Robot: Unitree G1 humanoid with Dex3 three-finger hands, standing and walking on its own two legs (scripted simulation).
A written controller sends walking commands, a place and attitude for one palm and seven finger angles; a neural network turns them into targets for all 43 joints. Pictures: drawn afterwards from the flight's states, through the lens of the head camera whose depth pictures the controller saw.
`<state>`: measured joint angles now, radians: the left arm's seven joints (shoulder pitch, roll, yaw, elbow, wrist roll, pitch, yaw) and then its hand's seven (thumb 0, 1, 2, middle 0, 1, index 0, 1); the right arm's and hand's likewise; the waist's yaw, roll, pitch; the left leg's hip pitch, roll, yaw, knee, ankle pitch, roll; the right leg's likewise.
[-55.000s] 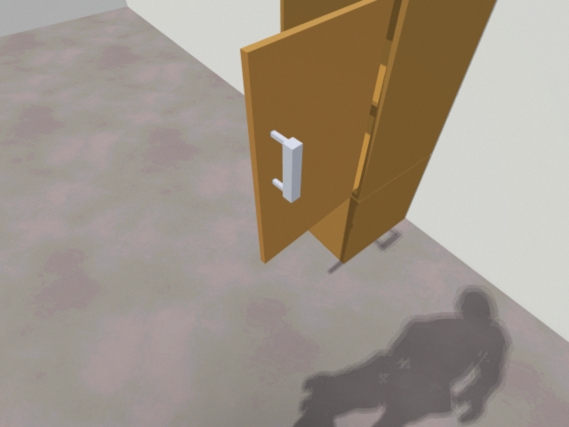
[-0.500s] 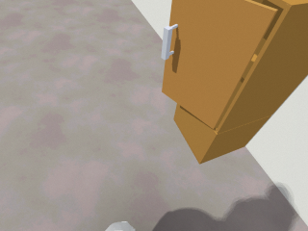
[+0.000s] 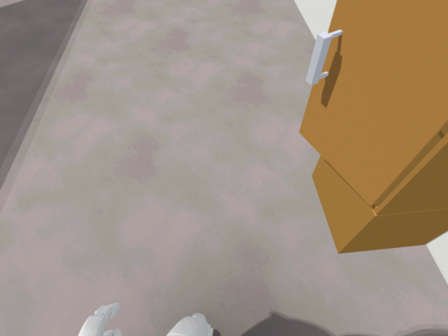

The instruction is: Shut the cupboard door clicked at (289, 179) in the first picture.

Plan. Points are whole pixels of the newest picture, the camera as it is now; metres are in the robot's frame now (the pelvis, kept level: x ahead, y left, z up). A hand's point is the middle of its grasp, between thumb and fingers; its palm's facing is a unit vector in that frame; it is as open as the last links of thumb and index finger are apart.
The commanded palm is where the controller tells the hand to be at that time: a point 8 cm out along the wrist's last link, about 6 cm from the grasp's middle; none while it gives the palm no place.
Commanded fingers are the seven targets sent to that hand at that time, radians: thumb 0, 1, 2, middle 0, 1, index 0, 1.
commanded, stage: walk to a spot facing it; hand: left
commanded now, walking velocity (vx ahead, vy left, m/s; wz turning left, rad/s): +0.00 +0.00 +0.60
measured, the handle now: (324, 57) +0.80 -0.26 +0.02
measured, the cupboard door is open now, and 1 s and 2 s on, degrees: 23 23 23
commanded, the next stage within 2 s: turn to face it in 1.62 s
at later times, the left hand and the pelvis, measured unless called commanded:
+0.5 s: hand out of the picture -0.01 +0.25 -0.17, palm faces +0.35 -0.90 -0.26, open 7.4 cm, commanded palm none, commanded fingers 0.00 0.90 0.90 -0.20 -0.30 -0.20 -0.30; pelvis +0.01 +0.02 +0.01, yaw +19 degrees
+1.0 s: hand out of the picture +0.00 +0.18 -0.15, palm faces +0.62 -0.75 -0.23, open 7.4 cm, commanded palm none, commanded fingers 0.00 0.90 0.90 -0.20 -0.30 -0.20 -0.30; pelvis +0.10 +0.02 +0.01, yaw +39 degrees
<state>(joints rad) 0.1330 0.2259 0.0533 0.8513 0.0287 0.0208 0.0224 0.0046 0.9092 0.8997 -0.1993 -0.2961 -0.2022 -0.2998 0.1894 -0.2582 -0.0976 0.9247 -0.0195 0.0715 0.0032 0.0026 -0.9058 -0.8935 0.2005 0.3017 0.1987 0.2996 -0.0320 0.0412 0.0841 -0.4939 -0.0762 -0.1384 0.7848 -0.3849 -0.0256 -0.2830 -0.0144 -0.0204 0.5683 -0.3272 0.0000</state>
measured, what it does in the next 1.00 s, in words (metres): walks ahead, turning left: left foot, then right foot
